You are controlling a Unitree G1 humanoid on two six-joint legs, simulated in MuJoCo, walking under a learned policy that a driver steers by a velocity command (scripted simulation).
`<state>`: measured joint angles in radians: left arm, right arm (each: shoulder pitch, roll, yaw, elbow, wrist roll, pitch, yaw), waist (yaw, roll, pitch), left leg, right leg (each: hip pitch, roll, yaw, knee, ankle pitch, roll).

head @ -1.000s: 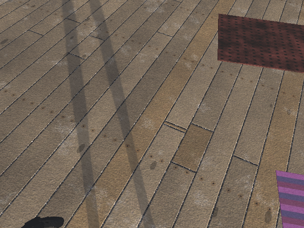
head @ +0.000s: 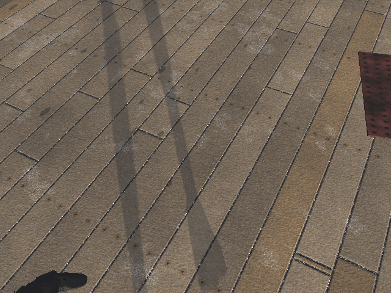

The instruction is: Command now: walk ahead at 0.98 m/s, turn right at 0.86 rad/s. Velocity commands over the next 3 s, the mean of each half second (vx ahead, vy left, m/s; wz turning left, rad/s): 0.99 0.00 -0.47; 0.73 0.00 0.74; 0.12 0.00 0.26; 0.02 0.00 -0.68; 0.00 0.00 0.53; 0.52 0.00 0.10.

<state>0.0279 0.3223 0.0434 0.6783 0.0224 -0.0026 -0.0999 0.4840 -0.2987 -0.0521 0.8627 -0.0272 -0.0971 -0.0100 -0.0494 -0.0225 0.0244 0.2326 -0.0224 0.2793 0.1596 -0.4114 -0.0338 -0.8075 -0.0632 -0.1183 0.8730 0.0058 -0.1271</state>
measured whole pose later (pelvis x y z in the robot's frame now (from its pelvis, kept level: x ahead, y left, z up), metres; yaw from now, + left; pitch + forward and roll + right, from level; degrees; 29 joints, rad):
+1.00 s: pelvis +0.94 -0.13 +0.00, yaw +12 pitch +3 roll -2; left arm -0.06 0.25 -0.01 0.55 0.02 -0.11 0.02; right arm 0.42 -0.30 -0.06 0.80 0.03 0.00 -0.03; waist -0.11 0.01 0.08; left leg -0.26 -0.16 -0.23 1.16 -0.61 -0.02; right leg -0.54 0.04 0.06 0.52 -0.02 0.02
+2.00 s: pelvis +1.09 -0.14 +0.03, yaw -6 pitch +2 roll +2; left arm 0.14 0.30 0.07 0.63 0.01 0.04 0.04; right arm 0.10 -0.30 -0.09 0.72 0.00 0.01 -0.03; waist -0.01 0.03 0.03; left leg -0.53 0.00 -0.06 0.89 -0.28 -0.08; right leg -0.30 0.08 0.13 0.48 -0.22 -0.07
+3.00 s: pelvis +1.19 -0.06 +0.02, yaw +17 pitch +4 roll +0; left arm 0.45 0.28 0.08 0.81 0.01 -0.02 -0.03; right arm 0.17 -0.24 -0.02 0.64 -0.06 -0.06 0.00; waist 0.06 -0.02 -0.03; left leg -0.28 0.01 0.04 0.52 -0.29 0.01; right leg -0.38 0.01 0.09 0.96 -0.39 -0.09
